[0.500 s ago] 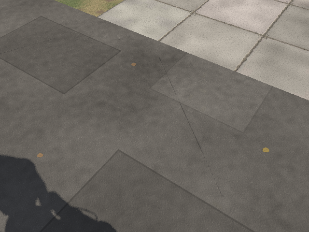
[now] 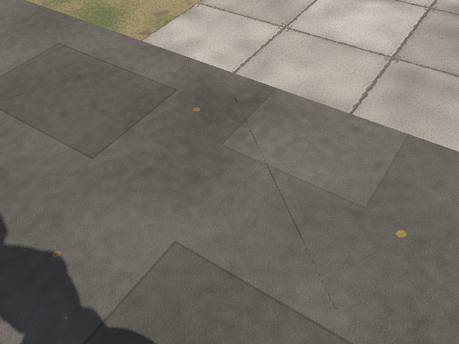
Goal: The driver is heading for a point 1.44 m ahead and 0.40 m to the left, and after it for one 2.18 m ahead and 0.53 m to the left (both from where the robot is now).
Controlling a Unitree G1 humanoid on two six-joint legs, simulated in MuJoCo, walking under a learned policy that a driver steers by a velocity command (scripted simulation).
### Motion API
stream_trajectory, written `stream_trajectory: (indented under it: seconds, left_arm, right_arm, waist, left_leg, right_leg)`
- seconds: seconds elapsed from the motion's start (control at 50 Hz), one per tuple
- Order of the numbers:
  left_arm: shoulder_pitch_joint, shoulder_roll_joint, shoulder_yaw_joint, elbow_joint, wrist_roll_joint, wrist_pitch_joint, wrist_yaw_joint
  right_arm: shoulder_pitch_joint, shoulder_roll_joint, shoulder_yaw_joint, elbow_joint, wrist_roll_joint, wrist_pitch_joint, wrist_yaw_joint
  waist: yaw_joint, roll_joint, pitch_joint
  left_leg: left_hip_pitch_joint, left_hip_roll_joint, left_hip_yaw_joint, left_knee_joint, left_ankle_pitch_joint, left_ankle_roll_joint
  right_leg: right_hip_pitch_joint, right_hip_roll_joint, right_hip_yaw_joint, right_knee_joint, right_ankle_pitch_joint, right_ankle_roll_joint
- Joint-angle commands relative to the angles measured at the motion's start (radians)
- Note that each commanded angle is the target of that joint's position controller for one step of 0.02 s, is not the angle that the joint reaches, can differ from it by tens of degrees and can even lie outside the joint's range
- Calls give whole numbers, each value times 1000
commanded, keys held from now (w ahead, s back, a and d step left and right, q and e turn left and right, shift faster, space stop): w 0.44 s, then w+q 0.56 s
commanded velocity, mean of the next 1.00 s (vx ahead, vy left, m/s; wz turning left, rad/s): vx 0.46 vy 0.00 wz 0.21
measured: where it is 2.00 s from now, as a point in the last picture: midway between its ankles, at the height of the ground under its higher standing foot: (180, 220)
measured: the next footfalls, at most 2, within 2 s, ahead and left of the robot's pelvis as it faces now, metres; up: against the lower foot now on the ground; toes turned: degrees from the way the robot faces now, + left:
left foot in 0.44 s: +0.38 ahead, +0.06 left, +0.00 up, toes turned +4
right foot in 0.98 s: +0.71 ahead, -0.09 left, +0.00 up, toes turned +15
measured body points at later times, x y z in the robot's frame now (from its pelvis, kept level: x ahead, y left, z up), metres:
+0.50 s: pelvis +0.25 +0.00 -0.02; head +0.28 +0.00 +0.43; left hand +0.15 +0.23 -0.16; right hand +0.40 -0.23 -0.14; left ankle +0.34 +0.05 -0.74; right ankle +0.03 -0.09 -0.66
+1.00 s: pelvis +0.53 -0.02 -0.01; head +0.57 -0.01 +0.43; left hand +0.72 +0.24 -0.10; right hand +0.51 -0.29 -0.15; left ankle +0.35 +0.05 -0.72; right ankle +0.67 -0.09 -0.74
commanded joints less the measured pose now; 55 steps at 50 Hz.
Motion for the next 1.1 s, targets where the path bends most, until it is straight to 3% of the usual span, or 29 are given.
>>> stream_trajectory:
  seconds: [0.02, 0.04, 0.06, 0.1, 0.14, 0.2, 0.32, 0.38, 0.42, 0.44, 0.46, 0.48, 0.5, 0.52, 0.54, 0.56, 0.6, 0.64, 0.68, 0.74, 0.88, 0.92, 0.96, 0.98, 1.0, 1.02, 1.04, 1.06, 1.1]
  left_arm:
    - [376, 184, 52, 61, 1, -20, 14]
    - [377, 183, 54, 75, 0, -9, 15]
    - [279, 141, 43, 39, 2, -12, 12]
    - [178, 109, 33, -3, -3, -31, 9]
    - [193, 75, 20, 4, -5, -46, 13]
    - [273, 65, 9, 34, -9, -53, 17]
    - [292, 79, 0, 38, -5, -54, 25]
    - [261, 111, 6, 37, -5, -60, 28]
    - [227, 135, 15, 31, -5, -55, 29]
    - [211, 136, 16, 23, -10, -53, 25]
    - [236, 86, 9, -3, -6, -51, 21]
    - [326, 35, 14, -7, -29, -48, 3]
    - [229, 95, 25, -33, -4, -46, 3]
    - [115, 108, 31, -68, 4, -52, -2]
    - [81, 90, 31, -80, 4, -56, -4]
    - [69, 80, 33, -91, 13, -48, -5]
    - [80, 48, 29, -104, 23, -24, -10]
    - [28, 55, 31, -137, 24, -8, -11]
    - [-82, 70, 32, -187, 22, 2, -12]
    - [-235, 73, 30, -249, 13, 5, -16]
    - [-430, 89, 21, -356, -3, -8, -22]
    - [-376, 112, 27, -360, -7, -19, -19]
    - [-166, 160, 48, -305, -8, -37, -3]
    - [-14, 216, 67, -282, 13, -51, 11]
    - [95, 307, 87, -293, 45, -47, 25]
    - [52, 311, 94, -285, 33, -28, 18]
    - [-30, 202, 73, -308, 24, -20, 12]
    - [-82, 131, 56, -312, 15, -23, 9]
    - [-83, 107, 46, -292, 14, -34, 12]
  right_arm:
    - [-157, 4, 10, -130, 6, -39, 15]
    - [-180, -79, -8, -145, -28, -42, 21]
    - [-195, -77, -10, -146, -32, -47, 32]
    - [-182, -47, -5, -132, -19, -61, 48]
    - [-182, -57, -12, -128, -23, -52, 56]
    - [-258, -44, -10, -162, -18, -35, 56]
    - [-503, -17, 16, -267, -1, -29, 53]
    - [-424, -61, 2, -262, 1, -34, 36]
    - [-178, -105, -25, -185, 3, -49, 22]
    - [-33, -136, -41, -140, -9, -56, 13]
    - [104, -226, -65, -119, -30, -57, 9]
    - [56, -241, -69, -126, -17, -42, 21]
    - [-80, -203, -63, -145, 11, -41, 30]
    - [-161, -131, -44, -165, 16, -46, 35]
    - [-181, -85, -32, -156, 8, -54, 36]
    - [-172, -63, -22, -146, 5, -64, 30]
    - [-137, -66, -18, -128, 4, -80, 21]
    - [-97, -103, -25, -126, 6, -86, 16]
    - [-62, -122, -28, -132, 9, -83, 15]
    - [7, -115, -27, -135, 10, -76, 18]
    - [102, -139, -39, -153, -6, -60, 6]
    - [59, -161, -48, -174, -8, -59, -2]
    - [8, -186, -56, -195, -1, -67, 7]
    - [-7, -160, -52, -217, 10, -76, 15]
    - [37, -64, -32, -265, 51, -78, 15]
    - [96, -107, -42, -279, 41, -68, 10]
    - [65, -140, -49, -254, 15, -51, 6]
    - [-6, -123, -45, -260, 2, -47, 18]
    - [-53, -100, -47, -281, -18, -31, 38]
  waist:
    - [170, -332, 87]
    - [138, -236, 143]
    - [86, -118, 197]
    - [32, -70, 184]
    - [19, -83, 144]
    - [24, -104, 123]
    - [57, -138, 169]
    - [0, -146, 111]
    - [-105, -137, -17]
    - [-166, -114, -85]
    - [-181, 19, -198]
    - [-91, 201, -253]
    - [-55, 71, -104]
    - [-44, 3, 8]
    - [-7, -57, 73]
    - [22, -65, 83]
    - [56, -35, 75]
    - [57, -19, 80]
    - [36, -6, 104]
    - [-15, 11, 113]
    - [-85, 48, 85]
    - [-43, 63, 70]
    - [56, 32, -31]
    - [119, -24, -144]
    - [124, -198, -301]
    - [62, -318, -342]
    - [32, -155, -187]
    - [35, -62, -64]
    - [7, -108, 16]
  left_leg:
    - [-610, -47, 85, 343, -148, 45]
    - [-669, -15, 47, 533, -176, 58]
    - [-682, 36, 8, 608, -80, 67]
    - [-630, 79, 1, 599, 74, 52]
    - [-604, 78, 36, 579, 134, 27]
    - [-634, 61, 87, 547, 170, 4]
    - [-486, 3, 173, 187, 278, 16]
    - [-316, -44, 183, 118, 259, 77]
    - [-76, -76, 165, 52, 254, 117]
    - [129, -16, 106, 5, 244, 141]
    - [308, 237, -194, -6, 89, 190]
    - [441, 406, -727, -201, -2, 347]
    - [313, 361, -663, -261, -133, 329]
    - [171, 327, -522, -282, -91, 304]
    - [48, 285, -430, -308, 49, 275]
    - [-28, 243, -359, -311, 156, 251]
    - [-90, 194, -273, -314, 300, 235]
    - [-113, 170, -227, -322, 352, 239]
    - [-116, 154, -217, -344, 344, 233]
    - [-66, 131, -212, -332, 407, 198]
    - [131, 146, -265, -201, 611, 179]
    - [115, 149, -280, -146, 665, 149]
    - [53, 96, -249, 66, 787, 106]
    - [-75, 37, -213, 285, 633, 86]
    - [-339, -75, -97, 589, 143, 50]
    - [-481, -93, -64, 742, -178, 56]
    - [-526, -14, -74, 805, -89, 60]
    - [-519, 17, -65, 772, -9, 52]
    - [-483, 62, -52, 709, 43, 37]
  right_leg:
    - [435, -324, 572, -384, -381, -97]
    - [349, -404, 693, -403, -415, -150]
    - [276, -377, 624, -392, -358, -150]
    - [229, -296, 448, -410, -114, -117]
    - [258, -242, 318, -399, 152, -97]
    - [295, -215, 206, -356, 502, -93]
    - [219, -187, 116, -367, 709, -85]
    - [273, -216, 88, -246, 1037, -69]
    - [289, -210, 69, 37, 1132, -53]
    - [170, -179, 53, 246, 946, -45]
    - [1, -96, -3, 580, 443, -38]
    - [-323, 79, 55, 898, -164, -7]
    - [-430, -10, 113, 916, -75, -27]
    - [-444, -53, 106, 866, 18, -27]
    - [-397, -84, 105, 793, 59, -20]
    - [-340, -107, 112, 729, 69, -6]
    - [-279, -113, 100, 641, 64, 27]
    - [-301, -114, 76, 561, 83, 56]
    - [-356, -119, 57, 456, 156, 84]
    - [-398, -106, 45, 292, 278, 110]
    - [-410, -50, 51, 102, 283, 104]
    - [-282, -32, 61, 20, 232, 83]
    - [28, 3, 46, -80, 219, 45]
    - [267, -119, 153, -90, 168, 4]
    - [546, -412, 503, -114, 70, -63]
    - [532, -498, 798, -213, 47, -141]
    - [393, -453, 680, -221, -66, -128]
    - [251, -392, 519, -253, -28, -107]
    - [118, -320, 328, -304, 134, -70]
